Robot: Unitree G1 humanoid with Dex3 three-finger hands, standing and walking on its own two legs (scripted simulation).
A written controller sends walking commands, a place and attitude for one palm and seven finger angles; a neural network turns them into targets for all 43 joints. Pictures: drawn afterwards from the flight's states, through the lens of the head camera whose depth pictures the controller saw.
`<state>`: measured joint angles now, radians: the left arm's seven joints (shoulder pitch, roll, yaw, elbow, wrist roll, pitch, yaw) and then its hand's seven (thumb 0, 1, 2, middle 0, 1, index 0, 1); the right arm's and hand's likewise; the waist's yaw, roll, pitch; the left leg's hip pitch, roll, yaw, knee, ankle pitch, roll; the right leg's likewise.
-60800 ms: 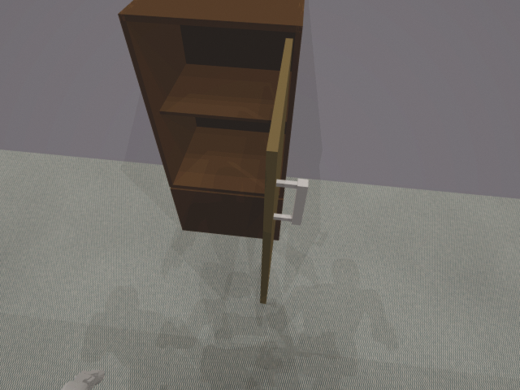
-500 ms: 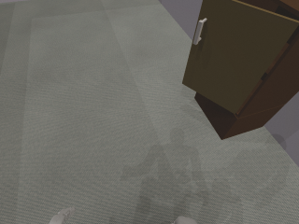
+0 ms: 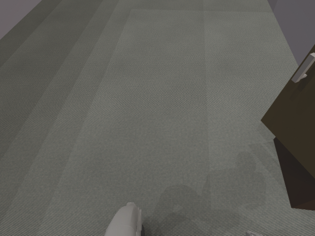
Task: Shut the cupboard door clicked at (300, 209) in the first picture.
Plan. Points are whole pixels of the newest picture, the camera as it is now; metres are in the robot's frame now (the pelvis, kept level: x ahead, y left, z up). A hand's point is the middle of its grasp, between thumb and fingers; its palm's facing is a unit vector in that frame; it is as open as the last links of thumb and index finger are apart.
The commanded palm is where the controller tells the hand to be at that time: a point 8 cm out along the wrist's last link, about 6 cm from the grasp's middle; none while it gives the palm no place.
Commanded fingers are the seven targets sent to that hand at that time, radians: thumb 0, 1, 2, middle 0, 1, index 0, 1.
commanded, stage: walk to a spot facing it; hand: left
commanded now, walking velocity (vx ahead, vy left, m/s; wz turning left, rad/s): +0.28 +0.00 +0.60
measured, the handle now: (307, 67) +0.71 -0.51 -0.02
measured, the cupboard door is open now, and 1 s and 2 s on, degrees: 30 30 30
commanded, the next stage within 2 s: turn to face it in 0.20 s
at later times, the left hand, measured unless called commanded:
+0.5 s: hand (95, 188) +0.26 +0.23 -0.17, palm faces +0.20 -0.96 -0.18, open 7.3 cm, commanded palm none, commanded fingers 0.00 0.90 0.90 -0.20 -0.30 -0.20 -0.30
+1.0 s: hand (105, 164) +0.35 +0.22 -0.18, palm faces -0.05 -0.98 -0.21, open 7.3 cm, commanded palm none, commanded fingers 0.00 0.90 0.90 -0.20 -0.30 -0.20 -0.30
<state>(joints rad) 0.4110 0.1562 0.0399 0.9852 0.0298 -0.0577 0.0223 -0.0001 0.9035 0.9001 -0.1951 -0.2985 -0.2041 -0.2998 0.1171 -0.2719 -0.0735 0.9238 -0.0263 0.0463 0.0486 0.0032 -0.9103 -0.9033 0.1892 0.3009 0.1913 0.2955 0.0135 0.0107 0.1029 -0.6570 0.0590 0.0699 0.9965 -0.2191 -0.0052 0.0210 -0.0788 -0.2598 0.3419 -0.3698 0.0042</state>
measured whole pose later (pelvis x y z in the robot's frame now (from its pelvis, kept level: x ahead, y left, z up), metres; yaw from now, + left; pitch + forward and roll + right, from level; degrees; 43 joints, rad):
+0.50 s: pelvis +0.19 +0.03 +0.00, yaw +9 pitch +0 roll -1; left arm 0.16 0.20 0.05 0.91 0.02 0.02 0.02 0.00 0.91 0.90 -0.19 -0.30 -0.20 -0.30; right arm 0.24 -0.17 -0.02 0.97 -0.02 -0.03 -0.02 0.00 -0.92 -0.90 0.20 0.30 0.20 0.30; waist 0.00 -0.04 0.08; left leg -0.13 -0.06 0.06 0.41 -0.28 0.09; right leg -0.58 -0.09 0.01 0.96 -0.17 0.06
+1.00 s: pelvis +0.29 +0.03 +0.00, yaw -7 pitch +1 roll +0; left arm 0.25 0.19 0.07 0.93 0.03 0.04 0.01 0.00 0.90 0.90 -0.20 -0.30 -0.21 -0.30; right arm 0.13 -0.19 -0.05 0.91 -0.01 0.04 -0.02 0.00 -0.91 -0.90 0.19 0.30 0.20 0.30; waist 0.02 -0.02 0.09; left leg -0.45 0.05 -0.02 0.86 -0.41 -0.07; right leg -0.27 0.06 0.10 0.50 -0.23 -0.02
